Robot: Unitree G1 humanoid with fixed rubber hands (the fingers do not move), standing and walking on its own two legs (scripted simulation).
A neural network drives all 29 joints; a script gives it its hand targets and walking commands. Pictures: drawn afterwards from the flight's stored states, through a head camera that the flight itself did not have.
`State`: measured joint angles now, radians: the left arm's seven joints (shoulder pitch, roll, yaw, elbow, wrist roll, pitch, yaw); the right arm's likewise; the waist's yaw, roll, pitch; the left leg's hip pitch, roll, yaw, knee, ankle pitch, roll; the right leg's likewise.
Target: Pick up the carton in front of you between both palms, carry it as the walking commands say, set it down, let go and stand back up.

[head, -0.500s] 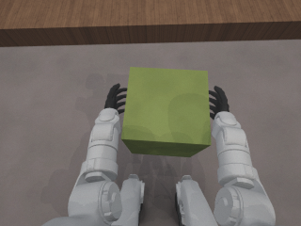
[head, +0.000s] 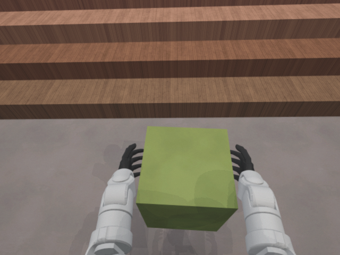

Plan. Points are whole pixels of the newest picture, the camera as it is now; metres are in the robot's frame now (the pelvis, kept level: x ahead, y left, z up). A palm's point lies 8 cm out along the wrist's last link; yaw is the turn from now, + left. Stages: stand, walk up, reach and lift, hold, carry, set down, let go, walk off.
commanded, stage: reach and lift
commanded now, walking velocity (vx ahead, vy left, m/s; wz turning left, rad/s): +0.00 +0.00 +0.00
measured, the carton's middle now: (184, 182) +0.32 +0.00 -0.07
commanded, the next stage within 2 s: hold in 1.12 s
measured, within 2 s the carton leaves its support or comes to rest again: neither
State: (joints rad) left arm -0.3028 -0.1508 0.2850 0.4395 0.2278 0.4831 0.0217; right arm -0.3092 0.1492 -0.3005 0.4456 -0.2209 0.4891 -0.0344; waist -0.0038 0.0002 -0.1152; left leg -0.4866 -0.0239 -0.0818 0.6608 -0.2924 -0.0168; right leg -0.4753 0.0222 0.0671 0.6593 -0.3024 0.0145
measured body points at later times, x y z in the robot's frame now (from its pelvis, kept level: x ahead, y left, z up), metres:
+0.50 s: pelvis -0.01 +0.00 +0.02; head -0.03 +0.00 +0.46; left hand +0.30 +0.15 +0.03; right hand +0.30 -0.15 +0.03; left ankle +0.02 +0.13 -0.72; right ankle +0.02 -0.13 -0.72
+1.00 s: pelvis +0.01 +0.00 +0.02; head -0.01 +0.00 +0.47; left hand +0.31 +0.15 +0.04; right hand +0.31 -0.15 +0.04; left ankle +0.02 +0.13 -0.72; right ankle +0.02 -0.13 -0.72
